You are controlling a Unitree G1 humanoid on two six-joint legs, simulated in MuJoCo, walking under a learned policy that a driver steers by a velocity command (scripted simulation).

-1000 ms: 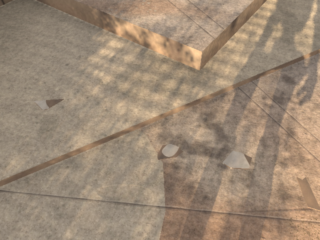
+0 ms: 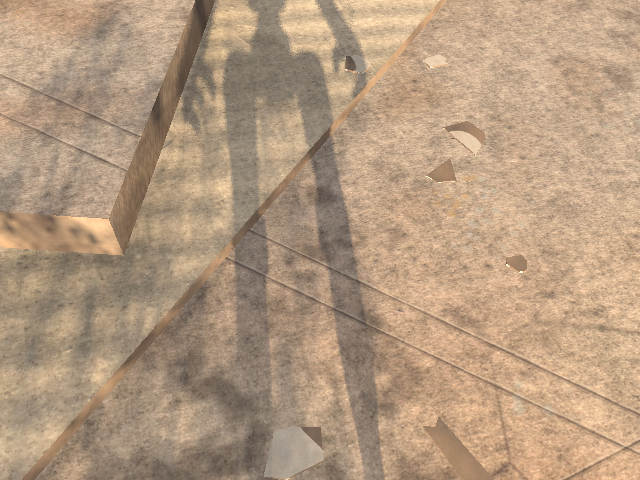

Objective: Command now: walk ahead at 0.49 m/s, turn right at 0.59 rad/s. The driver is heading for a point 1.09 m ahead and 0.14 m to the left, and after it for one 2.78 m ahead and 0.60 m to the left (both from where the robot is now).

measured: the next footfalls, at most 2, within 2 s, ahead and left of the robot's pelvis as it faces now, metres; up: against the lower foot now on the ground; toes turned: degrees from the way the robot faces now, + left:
right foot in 0.36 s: +0.34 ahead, -0.18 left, +0.00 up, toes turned -10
left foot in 0.92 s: +0.67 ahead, +0.03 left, +0.00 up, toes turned +8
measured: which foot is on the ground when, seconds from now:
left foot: down 0.00-0.38, up 0.40-0.90, down 0.92-1.00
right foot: up 0.00-0.34, down 0.36-0.94, up 0.96-1.00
